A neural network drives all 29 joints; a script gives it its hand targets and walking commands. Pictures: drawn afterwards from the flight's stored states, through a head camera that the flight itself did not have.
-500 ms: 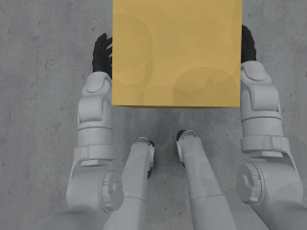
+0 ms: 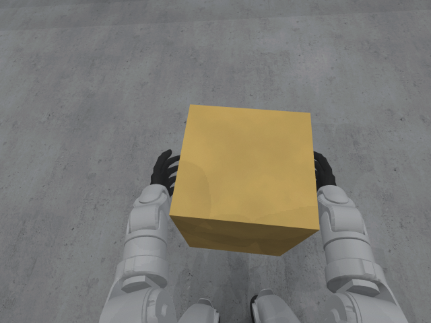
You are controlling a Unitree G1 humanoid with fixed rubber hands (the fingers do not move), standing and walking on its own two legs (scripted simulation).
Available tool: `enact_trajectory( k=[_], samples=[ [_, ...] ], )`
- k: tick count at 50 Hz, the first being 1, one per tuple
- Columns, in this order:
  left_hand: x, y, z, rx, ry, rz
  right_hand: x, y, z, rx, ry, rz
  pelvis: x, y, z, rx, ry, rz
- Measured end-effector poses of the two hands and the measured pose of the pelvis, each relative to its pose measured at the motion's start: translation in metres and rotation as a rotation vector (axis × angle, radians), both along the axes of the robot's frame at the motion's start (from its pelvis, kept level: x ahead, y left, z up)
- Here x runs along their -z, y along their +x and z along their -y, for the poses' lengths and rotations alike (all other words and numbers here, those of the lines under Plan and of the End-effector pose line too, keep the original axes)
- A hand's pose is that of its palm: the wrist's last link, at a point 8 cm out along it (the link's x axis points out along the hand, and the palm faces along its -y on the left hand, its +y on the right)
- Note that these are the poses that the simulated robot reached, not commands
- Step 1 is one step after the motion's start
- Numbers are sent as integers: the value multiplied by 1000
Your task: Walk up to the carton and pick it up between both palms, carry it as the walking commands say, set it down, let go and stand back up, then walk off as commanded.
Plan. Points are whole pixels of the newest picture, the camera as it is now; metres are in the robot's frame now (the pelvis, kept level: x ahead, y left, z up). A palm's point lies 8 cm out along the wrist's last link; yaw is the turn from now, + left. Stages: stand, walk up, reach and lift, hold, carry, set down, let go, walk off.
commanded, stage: reach and lift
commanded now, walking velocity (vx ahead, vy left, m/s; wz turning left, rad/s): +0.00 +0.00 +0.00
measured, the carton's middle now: (240, 190) +0.39 -0.02 -0.07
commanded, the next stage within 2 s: hold in 1.98 s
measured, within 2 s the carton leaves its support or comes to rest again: neither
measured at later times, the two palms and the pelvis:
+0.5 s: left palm (145, 187) +0.35 +0.15 +0.04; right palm (328, 191) +0.33 -0.16 +0.03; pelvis +0.05 +0.02 +0.04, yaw +0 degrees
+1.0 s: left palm (124, 192) +0.32 +0.17 +0.09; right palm (331, 184) +0.33 -0.15 +0.08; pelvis +0.03 +0.01 +0.04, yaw +1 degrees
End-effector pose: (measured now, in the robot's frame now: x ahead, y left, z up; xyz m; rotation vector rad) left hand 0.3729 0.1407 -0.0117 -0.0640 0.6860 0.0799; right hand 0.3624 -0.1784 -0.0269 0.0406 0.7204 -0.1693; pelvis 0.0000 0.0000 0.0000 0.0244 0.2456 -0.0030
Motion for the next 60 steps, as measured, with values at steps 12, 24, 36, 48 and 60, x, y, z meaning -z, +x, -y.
enact_trajectory(
  k=[12, 24, 36, 48, 60],
  samples=[
    [-24, -12, -13, 13, 4, -18, -26, -14, -13, -13, -3, -19, -25, 34, -11, -7, -21, 94],
    [-50, -21, -13, 37, 23, 5, -55, -27, -14, 5, -1, 4, -39, 49, -22, -11, -38, 139],
    [-81, -36, -17, 18, 12, 40, -91, -35, -17, -7, -8, 40, -44, 47, -20, -2, -33, 249],
    [-101, -52, -26, -33, 11, 43, -108, -37, -27, -47, 4, 43, -42, 35, -15, -16, -20, 359],
    [-102, -55, -25, -35, 22, 29, -107, -38, -26, -62, -10, 26, -41, 22, -6, -17, -16, 366]
  ],
)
